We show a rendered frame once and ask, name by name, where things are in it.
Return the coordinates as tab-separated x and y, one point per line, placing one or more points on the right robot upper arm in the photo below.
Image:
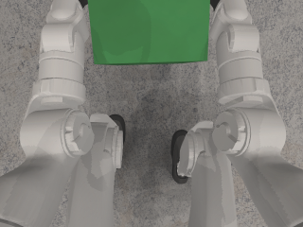
252	139

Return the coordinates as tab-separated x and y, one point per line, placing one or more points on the robot right forearm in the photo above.
239	58

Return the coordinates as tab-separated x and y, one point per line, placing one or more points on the carton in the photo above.
140	32

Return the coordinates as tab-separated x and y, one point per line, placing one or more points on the robot right foot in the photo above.
176	143

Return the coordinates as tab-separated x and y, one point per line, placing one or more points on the left robot upper arm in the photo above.
53	141

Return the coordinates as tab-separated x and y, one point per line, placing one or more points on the right robot thigh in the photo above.
212	188

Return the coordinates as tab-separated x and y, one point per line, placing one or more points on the robot right hand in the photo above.
214	4

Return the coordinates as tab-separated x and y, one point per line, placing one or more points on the robot left forearm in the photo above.
61	59

